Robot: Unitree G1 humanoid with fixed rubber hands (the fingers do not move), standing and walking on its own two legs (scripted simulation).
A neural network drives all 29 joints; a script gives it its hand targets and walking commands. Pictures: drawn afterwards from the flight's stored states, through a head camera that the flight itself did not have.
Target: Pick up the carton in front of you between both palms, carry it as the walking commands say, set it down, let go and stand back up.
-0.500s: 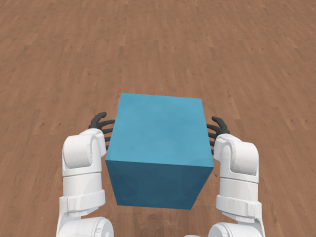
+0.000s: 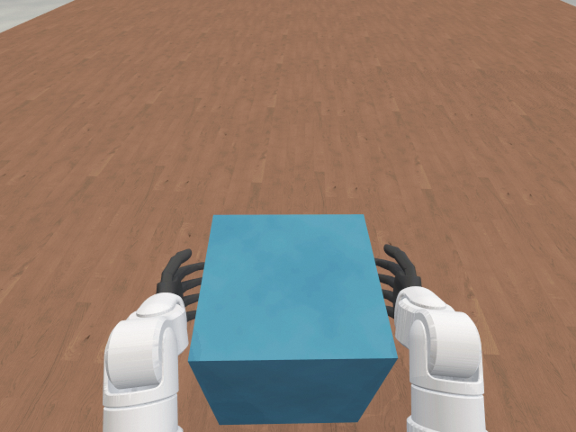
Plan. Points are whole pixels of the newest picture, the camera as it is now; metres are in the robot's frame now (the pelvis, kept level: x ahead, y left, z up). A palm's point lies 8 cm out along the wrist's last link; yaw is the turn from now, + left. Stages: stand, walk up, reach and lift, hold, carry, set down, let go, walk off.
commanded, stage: carry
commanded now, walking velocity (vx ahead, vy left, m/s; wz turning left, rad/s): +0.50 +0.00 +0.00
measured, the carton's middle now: (288, 323) +0.27 +0.01 +0.02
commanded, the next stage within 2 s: none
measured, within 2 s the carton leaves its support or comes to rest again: neither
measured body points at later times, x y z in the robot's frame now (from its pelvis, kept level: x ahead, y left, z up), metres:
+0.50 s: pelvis +0.30 +0.03 +0.00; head +0.30 +0.04 +0.45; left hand +0.58 +0.17 +0.08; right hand +0.57 -0.13 +0.08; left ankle +0.22 +0.13 -0.75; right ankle +0.42 -0.11 -0.71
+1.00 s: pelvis +0.62 +0.00 +0.00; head +0.61 +0.00 +0.45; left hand +0.90 +0.15 +0.08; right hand +0.90 -0.15 +0.08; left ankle +0.77 +0.13 -0.72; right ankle +0.50 -0.09 -0.75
